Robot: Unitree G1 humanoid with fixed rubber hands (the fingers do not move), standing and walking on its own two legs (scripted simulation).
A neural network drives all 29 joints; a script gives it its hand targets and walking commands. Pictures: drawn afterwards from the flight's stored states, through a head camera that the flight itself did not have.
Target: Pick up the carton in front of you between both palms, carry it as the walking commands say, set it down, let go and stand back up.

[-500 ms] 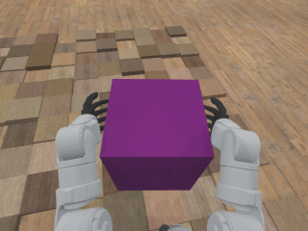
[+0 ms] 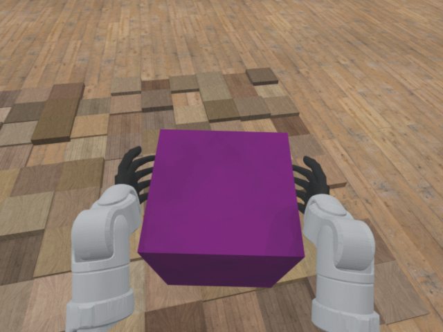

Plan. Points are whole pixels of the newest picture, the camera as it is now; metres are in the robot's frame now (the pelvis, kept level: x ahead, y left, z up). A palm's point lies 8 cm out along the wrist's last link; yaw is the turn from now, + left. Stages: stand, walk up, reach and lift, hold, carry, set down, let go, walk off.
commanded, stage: carry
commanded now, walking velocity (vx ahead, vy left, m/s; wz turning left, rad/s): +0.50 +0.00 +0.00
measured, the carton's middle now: (221, 216) +0.33 -0.01 +0.04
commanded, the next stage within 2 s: none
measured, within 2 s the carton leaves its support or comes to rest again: neither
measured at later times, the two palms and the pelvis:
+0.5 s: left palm (158, 86) +0.63 +0.12 +0.13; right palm (281, 82) +0.66 -0.18 +0.12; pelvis +0.29 -0.06 +0.01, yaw +1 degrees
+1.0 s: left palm (184, 53) +0.92 +0.08 +0.07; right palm (276, 56) +0.90 -0.22 +0.07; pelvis +0.62 -0.06 -0.01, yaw -2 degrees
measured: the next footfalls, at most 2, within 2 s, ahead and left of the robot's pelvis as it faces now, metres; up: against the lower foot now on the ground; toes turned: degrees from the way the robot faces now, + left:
right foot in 0.24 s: +0.29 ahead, -0.13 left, -0.02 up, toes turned -6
left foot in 0.66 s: +0.57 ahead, +0.03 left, -0.03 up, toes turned +6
